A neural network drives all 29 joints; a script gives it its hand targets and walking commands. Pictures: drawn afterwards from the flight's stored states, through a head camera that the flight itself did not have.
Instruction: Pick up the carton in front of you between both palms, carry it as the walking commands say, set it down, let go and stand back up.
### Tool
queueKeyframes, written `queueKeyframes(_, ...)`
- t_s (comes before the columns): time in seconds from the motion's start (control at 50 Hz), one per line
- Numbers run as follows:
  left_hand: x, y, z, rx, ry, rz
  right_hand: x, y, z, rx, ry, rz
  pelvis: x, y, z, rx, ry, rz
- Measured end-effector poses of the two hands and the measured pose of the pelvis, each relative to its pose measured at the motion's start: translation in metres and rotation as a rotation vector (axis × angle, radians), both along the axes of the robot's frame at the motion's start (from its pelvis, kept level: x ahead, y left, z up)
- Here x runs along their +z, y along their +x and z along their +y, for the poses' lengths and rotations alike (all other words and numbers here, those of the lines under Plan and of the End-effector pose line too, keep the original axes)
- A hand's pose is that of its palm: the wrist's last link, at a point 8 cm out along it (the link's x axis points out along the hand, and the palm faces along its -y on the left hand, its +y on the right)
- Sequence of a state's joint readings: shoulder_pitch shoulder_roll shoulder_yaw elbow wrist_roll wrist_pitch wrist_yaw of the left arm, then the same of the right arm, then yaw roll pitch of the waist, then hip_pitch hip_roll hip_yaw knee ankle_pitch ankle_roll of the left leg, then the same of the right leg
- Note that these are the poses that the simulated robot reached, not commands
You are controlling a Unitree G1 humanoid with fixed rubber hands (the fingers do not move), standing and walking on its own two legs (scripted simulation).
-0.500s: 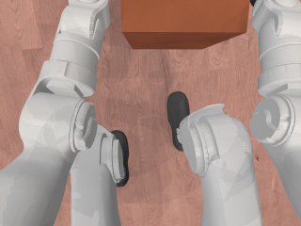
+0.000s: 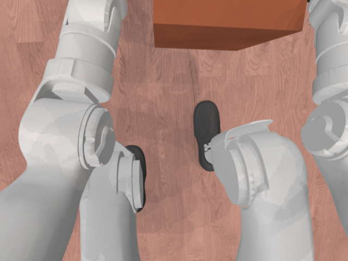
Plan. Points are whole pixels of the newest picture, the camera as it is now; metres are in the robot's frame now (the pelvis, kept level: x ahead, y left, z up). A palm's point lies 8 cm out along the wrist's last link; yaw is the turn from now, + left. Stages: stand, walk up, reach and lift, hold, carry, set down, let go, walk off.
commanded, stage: set down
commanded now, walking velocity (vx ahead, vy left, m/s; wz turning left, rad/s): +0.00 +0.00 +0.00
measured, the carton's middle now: out of the picture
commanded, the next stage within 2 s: let go in 1.50 s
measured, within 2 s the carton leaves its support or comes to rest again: neither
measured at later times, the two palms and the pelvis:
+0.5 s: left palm out of the picture +0.60 +0.03 -0.18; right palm out of the picture +0.50 -0.34 -0.18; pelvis +0.01 -0.01 +0.00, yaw +0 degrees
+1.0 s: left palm out of the picture +0.62 +0.02 +0.00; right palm out of the picture +0.51 -0.35 -0.01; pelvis +0.02 -0.01 +0.10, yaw -1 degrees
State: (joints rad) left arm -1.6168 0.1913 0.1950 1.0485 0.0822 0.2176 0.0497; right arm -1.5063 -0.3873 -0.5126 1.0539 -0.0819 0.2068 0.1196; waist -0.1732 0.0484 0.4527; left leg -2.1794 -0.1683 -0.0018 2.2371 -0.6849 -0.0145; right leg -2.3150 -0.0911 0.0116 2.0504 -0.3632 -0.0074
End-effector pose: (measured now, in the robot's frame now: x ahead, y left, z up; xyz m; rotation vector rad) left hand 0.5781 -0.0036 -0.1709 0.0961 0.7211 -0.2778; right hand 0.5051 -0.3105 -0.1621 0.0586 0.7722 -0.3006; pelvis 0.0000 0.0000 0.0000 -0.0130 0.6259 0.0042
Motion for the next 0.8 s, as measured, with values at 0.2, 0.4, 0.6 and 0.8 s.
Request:
queueKeyframes(0.2, -0.003, 0.003, 0.001, -0.026, 0.011, -0.028, -0.006, -0.001, 0.000, -0.029, 0.006, -0.011, 0.000, 0.002, 0.003, -0.005, -0.004, -0.015)
queueKeyframes(0.4, -0.020, 0.013, 0.034, 0.041, 0.100, -0.039, -0.032, -0.016, -0.022, -0.135, -0.063, 0.023, 0.001, 0.006, -0.006, -0.007, 0.000, -0.010)
queueKeyframes(0.6, 0.025, 0.029, 0.020, 0.048, 0.086, -0.127, 0.011, 0.003, -0.033, -0.131, -0.056, -0.098, 0.009, 0.004, -0.012, -0.028, 0.018, -0.009)
queueKeyframes(0.8, 0.113, 0.038, 0.009, 0.074, 0.121, -0.102, 0.092, -0.002, -0.039, -0.137, -0.038, -0.123, 0.055, 0.005, -0.010, -0.066, 0.052, 0.041)
